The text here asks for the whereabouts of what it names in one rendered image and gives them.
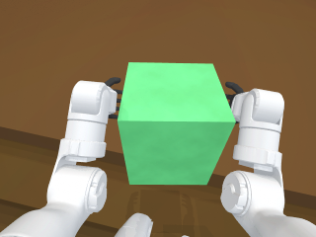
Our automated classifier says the left robot hand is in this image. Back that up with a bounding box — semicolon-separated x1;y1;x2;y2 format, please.
105;77;123;119

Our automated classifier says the left robot forearm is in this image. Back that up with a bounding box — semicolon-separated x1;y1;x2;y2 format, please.
46;80;118;201

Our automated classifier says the right robot hand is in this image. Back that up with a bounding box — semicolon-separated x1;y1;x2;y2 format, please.
225;82;245;124

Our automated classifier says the right robot forearm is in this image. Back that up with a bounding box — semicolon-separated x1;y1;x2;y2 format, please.
231;88;285;202

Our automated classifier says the left robot thigh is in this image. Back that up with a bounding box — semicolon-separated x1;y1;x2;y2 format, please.
115;212;153;237

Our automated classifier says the carton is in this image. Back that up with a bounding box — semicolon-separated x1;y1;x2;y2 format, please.
118;62;236;185

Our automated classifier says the left robot upper arm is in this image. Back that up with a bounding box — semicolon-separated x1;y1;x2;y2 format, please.
0;164;107;237

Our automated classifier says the right robot upper arm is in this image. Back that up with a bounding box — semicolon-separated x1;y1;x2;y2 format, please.
220;170;316;237

